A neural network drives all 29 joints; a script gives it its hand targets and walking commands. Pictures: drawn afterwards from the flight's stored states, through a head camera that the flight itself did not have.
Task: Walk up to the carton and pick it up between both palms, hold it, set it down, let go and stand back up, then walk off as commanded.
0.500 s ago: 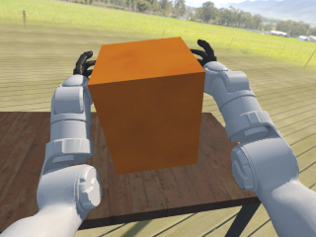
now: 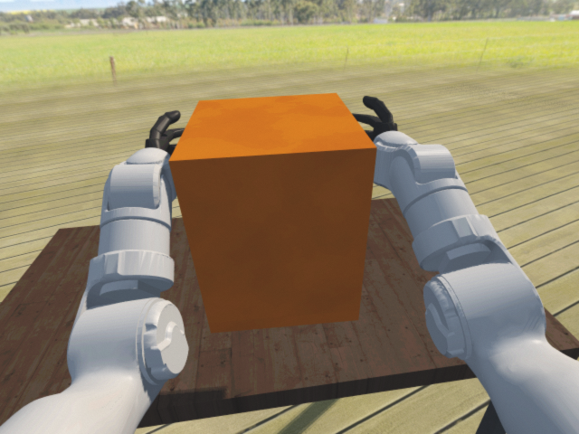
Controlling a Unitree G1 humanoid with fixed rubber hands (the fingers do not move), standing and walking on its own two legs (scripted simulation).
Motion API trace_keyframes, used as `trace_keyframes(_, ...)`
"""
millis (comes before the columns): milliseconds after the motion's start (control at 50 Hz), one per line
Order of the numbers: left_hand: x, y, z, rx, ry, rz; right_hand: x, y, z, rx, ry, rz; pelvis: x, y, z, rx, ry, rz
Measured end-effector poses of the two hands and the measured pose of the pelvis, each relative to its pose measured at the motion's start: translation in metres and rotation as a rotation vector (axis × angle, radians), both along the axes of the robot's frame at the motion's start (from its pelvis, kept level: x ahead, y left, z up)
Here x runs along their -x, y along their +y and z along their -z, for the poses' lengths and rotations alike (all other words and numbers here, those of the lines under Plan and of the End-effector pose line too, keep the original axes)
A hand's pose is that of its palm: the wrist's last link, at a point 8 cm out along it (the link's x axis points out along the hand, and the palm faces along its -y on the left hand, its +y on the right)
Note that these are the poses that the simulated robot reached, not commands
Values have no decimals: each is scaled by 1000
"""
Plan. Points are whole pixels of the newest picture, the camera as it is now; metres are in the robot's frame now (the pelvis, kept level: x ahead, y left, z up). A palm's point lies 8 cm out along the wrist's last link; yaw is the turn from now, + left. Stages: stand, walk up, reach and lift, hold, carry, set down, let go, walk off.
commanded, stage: hold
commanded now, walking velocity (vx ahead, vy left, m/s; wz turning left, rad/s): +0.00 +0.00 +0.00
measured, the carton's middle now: (276, 207) +0.37 +0.00 +0.23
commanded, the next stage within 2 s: none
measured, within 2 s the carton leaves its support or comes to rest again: neither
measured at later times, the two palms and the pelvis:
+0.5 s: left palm (166, 160) +0.37 +0.14 +0.30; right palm (391, 139) +0.36 -0.15 +0.32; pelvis +0.00 +0.01 +0.00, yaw +0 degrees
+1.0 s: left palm (143, 170) +0.38 +0.17 +0.29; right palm (362, 122) +0.37 -0.11 +0.35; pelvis +0.00 +0.01 +0.00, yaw +0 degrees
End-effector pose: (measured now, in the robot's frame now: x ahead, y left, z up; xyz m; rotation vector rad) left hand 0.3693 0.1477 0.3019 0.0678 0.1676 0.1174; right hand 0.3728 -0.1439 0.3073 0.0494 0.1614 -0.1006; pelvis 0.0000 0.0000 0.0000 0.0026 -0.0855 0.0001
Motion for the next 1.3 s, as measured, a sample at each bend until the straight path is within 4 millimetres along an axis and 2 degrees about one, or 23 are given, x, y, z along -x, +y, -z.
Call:
trace_keyframes(80,-3,17,7,66,-22,1,-2,19,-13,63,-21,1,-2,1,0,1,2,0)
trace_keyframes(180,-2,39,6,152,-85,-5,-1,43,-34,101,-80,-3,-2,4,0,4,3,0)
trace_keyframes(260,-2,44,11,183,-84,3,1,50,-40,123,-79,5,-1,7,0,6,2,0)
trace_keyframes(320,-4,39,15,173,-60,19,2,44,-36,123,-54,16,-1,9,1,7,2,-1)
trace_keyframes(380,-6,25,14,132,-47,38,4,29,-30,105,-40,31,-1,10,1,7,2,-2)
trace_keyframes(500,-6,-7,-2,23,-50,55,9,-6,-16,0,-44,46,-2,9,1,6,3,-2)
trace_keyframes(580,0,-20,-15,-50,-57,36,9,-19,-6,-77,-54,30,-1,8,1,5,2,-2)
trace_keyframes(660,5,-16,-21,-80,-50,-3,4,-15,-1,-101,-50,-6,0,4,0,2,0,-2)
trace_keyframes(740,7,4,-14,-27,-20,-40,-4,4,-2,-43,-22,-41,0,-1,0,-2,0,-1)
trace_keyframes(840,4,27,0,61,-28,-42,-8,28,-16,59,-31,-43,-2,-3,0,-2,3,0)
trace_keyframes(920,-2,33,5,127,-63,-4,-3,36,-30,109,-62,-5,-3,1,0,3,4,0)
trace_keyframes(1000,-9,26,11,163,-73,51,6,31,-38,131,-73,48,-1,6,0,6,3,-1)
trace_keyframes(1120,-10,16,18,148,-32,74,10,21,-26,98,-25,63,0,10,1,7,1,-3)
trace_keyframes(1300,6,1,-16,-1,-76,9,8,1,-14,-57,-66,5,1,8,1,6,0,-3)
